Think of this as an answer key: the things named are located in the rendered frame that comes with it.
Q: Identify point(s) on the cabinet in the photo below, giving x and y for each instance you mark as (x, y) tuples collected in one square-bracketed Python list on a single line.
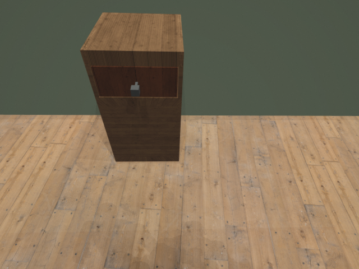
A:
[(138, 128)]

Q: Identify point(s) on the handle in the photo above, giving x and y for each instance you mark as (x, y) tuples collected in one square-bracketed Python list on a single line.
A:
[(135, 89)]

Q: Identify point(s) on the drawer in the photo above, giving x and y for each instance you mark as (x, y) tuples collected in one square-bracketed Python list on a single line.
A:
[(153, 81)]

